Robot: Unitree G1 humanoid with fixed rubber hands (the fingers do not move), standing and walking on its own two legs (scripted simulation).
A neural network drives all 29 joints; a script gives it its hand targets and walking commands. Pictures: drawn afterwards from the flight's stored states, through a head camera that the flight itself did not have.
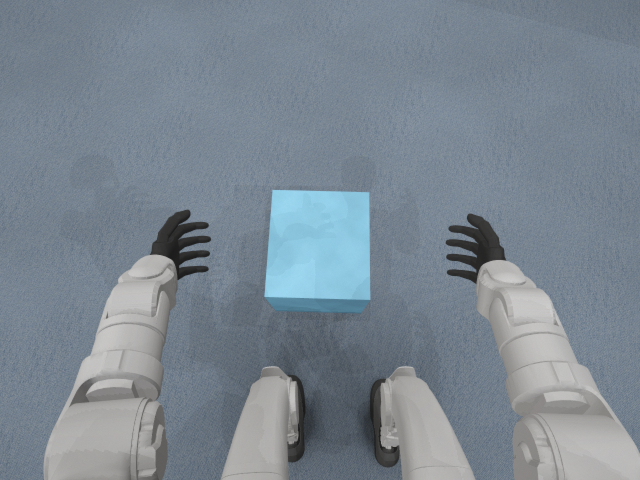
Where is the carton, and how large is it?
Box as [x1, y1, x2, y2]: [264, 190, 369, 313]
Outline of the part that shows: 272,190 264,296 276,310 360,313 369,300 368,192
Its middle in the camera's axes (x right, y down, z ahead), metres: +0.00 +0.03 +1.01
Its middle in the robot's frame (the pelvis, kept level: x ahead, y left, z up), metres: +0.54 +0.02 -0.57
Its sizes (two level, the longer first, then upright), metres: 0.268 0.240 0.226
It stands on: the floor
